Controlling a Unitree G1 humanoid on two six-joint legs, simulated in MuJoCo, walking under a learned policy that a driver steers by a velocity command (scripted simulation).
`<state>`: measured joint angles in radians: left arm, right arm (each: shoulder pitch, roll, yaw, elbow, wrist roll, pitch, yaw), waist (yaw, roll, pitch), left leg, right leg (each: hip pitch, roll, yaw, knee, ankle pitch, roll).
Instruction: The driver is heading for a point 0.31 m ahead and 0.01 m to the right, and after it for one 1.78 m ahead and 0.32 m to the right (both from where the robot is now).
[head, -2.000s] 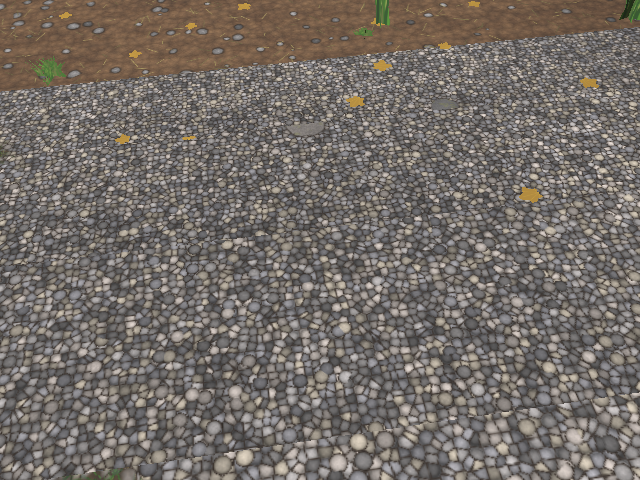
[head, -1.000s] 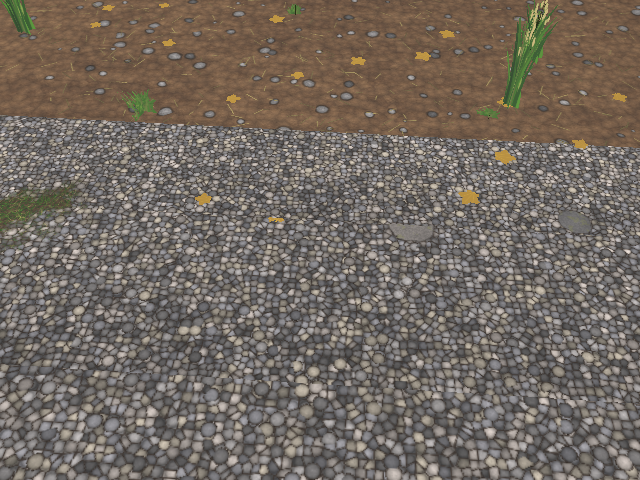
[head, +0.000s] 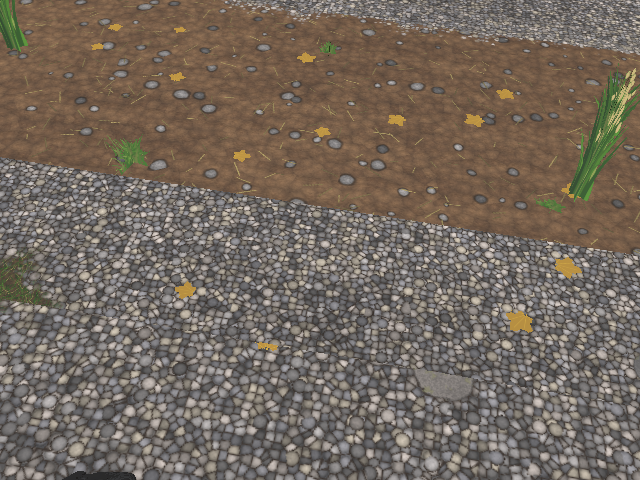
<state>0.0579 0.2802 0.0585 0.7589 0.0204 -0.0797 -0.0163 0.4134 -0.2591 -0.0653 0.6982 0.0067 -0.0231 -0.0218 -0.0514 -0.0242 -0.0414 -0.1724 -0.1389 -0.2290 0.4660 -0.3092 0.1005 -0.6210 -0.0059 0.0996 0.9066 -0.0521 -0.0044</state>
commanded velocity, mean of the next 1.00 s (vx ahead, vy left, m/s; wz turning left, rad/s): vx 0.18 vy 0.00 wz -0.20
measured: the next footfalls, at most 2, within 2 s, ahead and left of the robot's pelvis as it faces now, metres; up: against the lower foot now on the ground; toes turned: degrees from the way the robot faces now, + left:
right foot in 0.12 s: +0.11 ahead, -0.16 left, +0.00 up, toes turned +9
left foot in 0.56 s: +0.41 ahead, +0.13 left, -0.19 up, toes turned -5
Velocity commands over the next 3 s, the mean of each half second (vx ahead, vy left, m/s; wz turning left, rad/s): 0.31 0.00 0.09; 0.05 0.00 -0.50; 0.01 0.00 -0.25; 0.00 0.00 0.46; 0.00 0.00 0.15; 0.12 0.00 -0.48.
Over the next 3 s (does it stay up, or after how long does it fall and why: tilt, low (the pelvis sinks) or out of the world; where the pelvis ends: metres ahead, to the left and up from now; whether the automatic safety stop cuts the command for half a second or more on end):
stays up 0.51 -0.07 -0.18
